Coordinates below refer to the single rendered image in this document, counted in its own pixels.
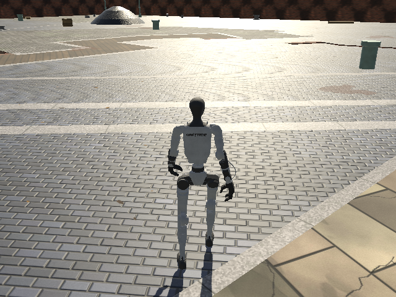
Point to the robot left hand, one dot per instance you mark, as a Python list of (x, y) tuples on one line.
[(170, 169)]

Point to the left robot forearm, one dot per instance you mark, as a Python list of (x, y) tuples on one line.
[(171, 160)]

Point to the robot right upper arm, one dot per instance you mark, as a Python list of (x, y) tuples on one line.
[(217, 131)]

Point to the robot left upper arm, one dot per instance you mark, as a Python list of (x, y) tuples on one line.
[(175, 138)]

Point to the left robot thigh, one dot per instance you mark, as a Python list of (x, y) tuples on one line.
[(183, 183)]

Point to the robot torso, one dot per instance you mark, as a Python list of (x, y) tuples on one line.
[(197, 145)]

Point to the robot right hand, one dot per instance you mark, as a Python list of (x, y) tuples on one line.
[(231, 189)]

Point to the right robot forearm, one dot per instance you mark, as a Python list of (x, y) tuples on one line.
[(225, 169)]

